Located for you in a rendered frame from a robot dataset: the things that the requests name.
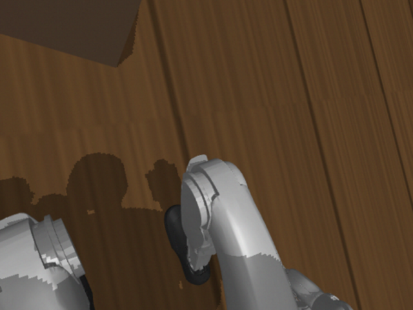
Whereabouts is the right robot arm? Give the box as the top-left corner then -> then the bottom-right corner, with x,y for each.
311,293 -> 353,310

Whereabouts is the left robot foot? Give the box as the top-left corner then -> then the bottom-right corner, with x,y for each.
79,275 -> 95,310

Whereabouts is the right robot hand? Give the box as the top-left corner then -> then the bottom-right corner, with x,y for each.
284,267 -> 324,310

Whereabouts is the right robot foot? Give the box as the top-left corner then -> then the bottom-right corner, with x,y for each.
164,205 -> 210,285

